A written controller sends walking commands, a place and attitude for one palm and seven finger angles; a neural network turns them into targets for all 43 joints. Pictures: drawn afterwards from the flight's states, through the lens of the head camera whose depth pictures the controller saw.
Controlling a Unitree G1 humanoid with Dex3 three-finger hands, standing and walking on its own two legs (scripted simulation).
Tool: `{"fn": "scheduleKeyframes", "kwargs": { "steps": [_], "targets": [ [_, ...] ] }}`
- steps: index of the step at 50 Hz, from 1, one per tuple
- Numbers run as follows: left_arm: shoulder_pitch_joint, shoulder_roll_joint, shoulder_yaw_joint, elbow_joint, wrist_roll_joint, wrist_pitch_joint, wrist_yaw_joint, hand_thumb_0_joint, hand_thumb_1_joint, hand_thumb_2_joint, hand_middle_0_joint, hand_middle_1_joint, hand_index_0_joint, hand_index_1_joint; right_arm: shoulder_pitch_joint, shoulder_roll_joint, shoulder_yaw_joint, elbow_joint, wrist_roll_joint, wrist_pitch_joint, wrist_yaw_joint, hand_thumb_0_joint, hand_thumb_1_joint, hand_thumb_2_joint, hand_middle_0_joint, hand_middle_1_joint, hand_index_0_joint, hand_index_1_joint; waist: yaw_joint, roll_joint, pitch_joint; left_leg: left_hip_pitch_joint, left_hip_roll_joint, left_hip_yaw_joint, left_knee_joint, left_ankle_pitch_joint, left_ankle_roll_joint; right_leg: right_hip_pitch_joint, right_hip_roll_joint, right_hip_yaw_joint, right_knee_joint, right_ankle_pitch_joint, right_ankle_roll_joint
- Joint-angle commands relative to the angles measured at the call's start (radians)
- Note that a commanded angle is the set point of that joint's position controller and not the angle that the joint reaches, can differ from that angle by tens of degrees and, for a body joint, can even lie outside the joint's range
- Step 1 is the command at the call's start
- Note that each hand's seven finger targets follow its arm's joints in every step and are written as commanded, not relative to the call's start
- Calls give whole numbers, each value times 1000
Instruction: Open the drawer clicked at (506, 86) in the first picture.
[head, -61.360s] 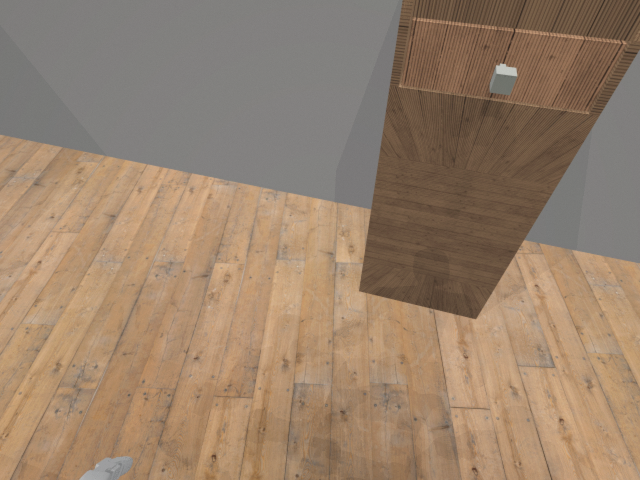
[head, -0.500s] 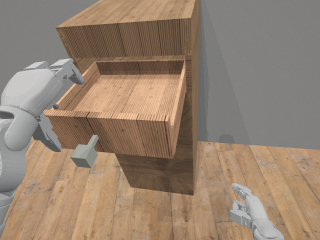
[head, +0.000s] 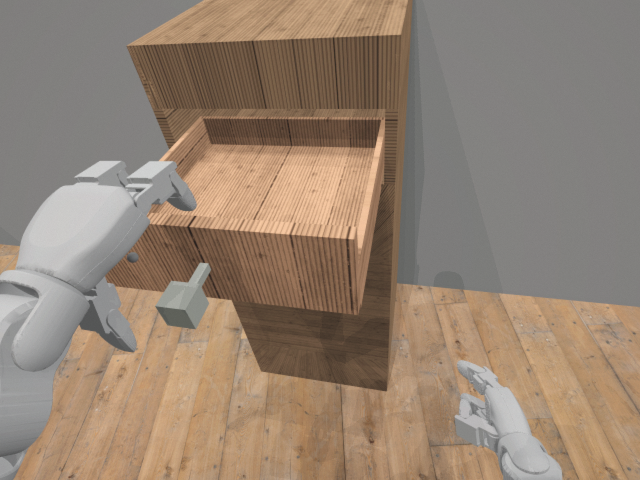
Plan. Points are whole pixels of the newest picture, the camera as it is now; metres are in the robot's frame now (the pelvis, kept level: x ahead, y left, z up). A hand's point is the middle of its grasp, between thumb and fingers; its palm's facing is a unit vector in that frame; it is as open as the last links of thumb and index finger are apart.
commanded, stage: draw the hand back to the body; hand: left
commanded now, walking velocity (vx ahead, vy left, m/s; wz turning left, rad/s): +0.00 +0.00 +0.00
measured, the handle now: (191, 291) +0.28 +0.21 +0.13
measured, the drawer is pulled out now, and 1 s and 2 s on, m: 0.30 0.30 0.30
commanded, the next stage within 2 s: step back with the hand held close in 1.08 s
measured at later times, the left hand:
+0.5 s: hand (114, 200) +0.22 +0.19 +0.31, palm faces +0.46 -0.83 -0.31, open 12.0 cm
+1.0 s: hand (91, 179) +0.23 +0.20 +0.33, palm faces +0.57 -0.75 -0.34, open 7.9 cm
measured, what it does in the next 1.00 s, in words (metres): shifts its weight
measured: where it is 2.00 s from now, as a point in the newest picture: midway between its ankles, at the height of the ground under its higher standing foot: outside the picture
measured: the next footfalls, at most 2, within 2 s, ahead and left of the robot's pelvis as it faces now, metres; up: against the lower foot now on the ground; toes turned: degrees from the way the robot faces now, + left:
left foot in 1.98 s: +0.00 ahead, +0.13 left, +0.00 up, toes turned +2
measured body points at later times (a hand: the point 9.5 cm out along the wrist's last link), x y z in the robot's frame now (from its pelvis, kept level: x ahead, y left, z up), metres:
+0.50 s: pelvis +0.03 -0.01 +0.01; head +0.01 -0.03 +0.46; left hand +0.19 +0.23 +0.33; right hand +0.19 -0.25 -0.09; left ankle +0.07 +0.11 -0.74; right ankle +0.00 -0.12 -0.74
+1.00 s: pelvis +0.06 -0.02 +0.01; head +0.03 -0.05 +0.45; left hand +0.19 +0.24 +0.34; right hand +0.27 -0.22 -0.07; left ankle +0.07 +0.11 -0.74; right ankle +0.00 -0.12 -0.74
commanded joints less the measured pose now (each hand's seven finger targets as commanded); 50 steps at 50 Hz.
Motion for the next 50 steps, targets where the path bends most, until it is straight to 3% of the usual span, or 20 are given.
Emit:
{"fn": "scheduleKeyframes", "kwargs": {
  "steps": [1,2,4,5,6,7,8,9,12,13,15,17,20,24,28,31,36,41,46,50],
  "targets": [
    [-297,384,325,-184,58,-23,103,0,-500,300,-300,-1200,-300,-1200,-241,-70,-30,-167,-19,-55,-8,0,-900,-900,200,300,200,300,22,21,-209,107,3,-26,-88,44,-21,-6,34,5,-92,15,-19],
    [-292,418,375,-182,27,-22,117,0,-500,300,-300,-1200,-300,-1200,-235,-77,-36,-158,-6,-59,-9,0,-900,-900,200,300,200,300,21,59,-206,107,11,-32,-83,52,-25,6,38,10,-96,39,-26],
    [-282,353,345,-25,0,-2,117,0,-500,300,-300,-1200,-300,-1200,-222,-63,-33,-146,-5,-53,-4,0,-900,-900,200,300,200,300,13,-33,-135,82,13,-22,-91,48,-29,-25,35,-8,-106,34,-14],
    [-422,-19,373,-184,-631,-193,228,0,-465,315,-298,-1178,-298,-1178,-98,8,-37,-179,-14,-113,-31,0,-900,-900,200,300,200,300,-116,-186,-8,187,36,-34,-82,-66,-15,-126,59,-24,-215,8,-35],
    [-271,98,460,5,-647,-250,290,0,-430,330,-295,-1155,-295,-1155,-107,-34,-29,-116,-28,-143,-55,0,-900,-900,200,300,200,300,-100,-266,43,178,57,-46,-89,-136,-10,-146,56,-5,-224,-37,-31],
    [-192,66,447,57,-658,-266,304,0,-395,345,-292,-1133,-292,-1133,-111,-41,-32,-99,-26,-153,-58,0,-900,-900,200,300,200,300,-98,-258,76,162,49,-48,-97,-153,-12,-141,55,3,-236,-40,-32],
    [-141,2,467,66,-729,-284,312,0,-360,360,-290,-1110,-290,-1110,-98,-36,-42,-101,-25,-148,-64,0,-900,-900,200,300,200,300,-89,-268,33,179,51,-26,-104,-158,-12,-114,36,-10,-263,-73,-21],
    [-170,-12,456,18,-754,-310,321,0,-325,375,-287,-1087,-287,-1087,-94,-39,-46,-98,-21,-154,-67,0,-900,-900,200,300,200,300,-90,-245,22,192,54,-22,-111,-157,-13,-101,24,-9,-270,-89,-11],
    [-108,-79,430,-19,-790,-365,353,0,-220,420,-280,-1020,-280,-1020,-81,-46,-57,-85,-26,-191,-73,0,-900,-900,200,300,200,300,-80,-55,9,221,51,-1,-137,-181,-15,-70,19,6,-267,-96,-12],
    [-104,-137,387,-78,-794,-379,363,0,-185,435,-277,-997,-277,-997,-75,-38,-55,-98,-30,-199,-72,0,-900,-900,200,300,200,300,-77,-16,-25,226,46,1,-155,-173,-13,-40,19,4,-262,-83,-16],
    [-115,-125,383,-192,-788,-404,383,0,-115,465,-273,-952,-273,-952,-76,-42,-59,-103,-35,-219,-73,0,-900,-900,200,300,200,300,-70,18,-63,235,45,-2,-160,-125,-7,-4,19,14,-245,-35,-21],
    [-92,-72,425,-274,-782,-429,406,0,-45,495,-268,-908,-268,-908,-77,-47,-63,-95,-46,-242,-79,0,-900,-900,200,300,200,300,-54,20,-99,241,42,5,-137,-50,-2,33,15,23,-237,28,-24],
    [-39,-53,455,-359,-764,-455,426,0,60,540,-260,-840,-260,-840,-60,-42,-72,-92,-58,-267,-79,0,-900,-900,200,300,200,300,-51,19,-143,241,34,7,-102,59,-3,66,12,26,-215,147,-34],
    [8,-56,489,-304,-762,-456,434,0,200,600,-250,-750,-250,-750,-33,-40,-86,-71,-51,-270,-77,0,-900,-900,200,300,200,300,-61,15,-99,229,37,18,-87,130,-14,55,14,20,-203,241,-35],
    [27,-65,528,-111,-786,-433,428,0,340,660,-240,-660,-240,-660,-11,-52,-99,-58,-36,-243,-76,0,-900,-900,200,300,200,300,-72,-108,-24,218,50,21,-101,146,-11,32,22,4,-207,263,-25],
    [30,-76,525,-47,-798,-418,409,0,445,705,-232,-592,-232,-592,-17,-58,-106,-70,-27,-217,-73,0,-900,-900,200,300,200,300,-68,-152,-11,219,52,22,-105,152,-5,28,21,-2,-201,273,-18],
    [69,-85,497,-183,-792,-416,395,0,620,780,-220,-480,-220,-480,-30,-60,-111,-97,-32,-200,-64,0,-900,-900,200,300,200,300,-57,-110,-106,259,46,28,-86,223,2,67,15,8,-176,366,-14],
    [73,-48,517,-350,-776,-425,412,0,795,855,-207,-367,-207,-367,-40,-45,-102,-110,-44,-212,-67,0,-900,-900,200,300,200,300,-52,-67,-186,287,39,28,-54,274,-1,82,14,18,-160,434,-16],
    [24,-57,532,-229,-773,-400,428,0,900,900,-200,-300,-200,-300,-21,-32,-94,-86,-42,-202,-75,0,-900,-900,200,300,200,300,-69,-43,-88,261,41,25,-65,230,-12,38,16,14,-180,379,-20],
    [-13,-85,506,-89,-779,-370,417,0,900,900,-200,-300,-200,-300,-26,-39,-94,-82,-36,-177,-75,0,-900,-900,200,300,200,300,-76,-95,-23,248,46,19,-84,209,-8,23,17,4,-196,350,-16]
  ]
}}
